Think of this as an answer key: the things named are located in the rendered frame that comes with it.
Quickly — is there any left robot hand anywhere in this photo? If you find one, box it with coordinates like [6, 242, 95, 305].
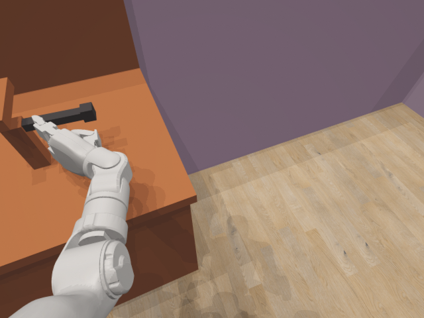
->
[32, 115, 102, 176]

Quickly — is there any robot left forearm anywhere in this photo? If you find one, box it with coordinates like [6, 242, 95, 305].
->
[52, 147, 133, 295]

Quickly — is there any counter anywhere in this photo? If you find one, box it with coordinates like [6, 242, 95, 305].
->
[0, 0, 198, 318]

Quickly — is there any robot left upper arm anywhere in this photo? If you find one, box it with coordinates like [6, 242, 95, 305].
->
[9, 239, 134, 318]

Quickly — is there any tap lever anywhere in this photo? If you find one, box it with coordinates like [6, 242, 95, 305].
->
[21, 102, 97, 132]

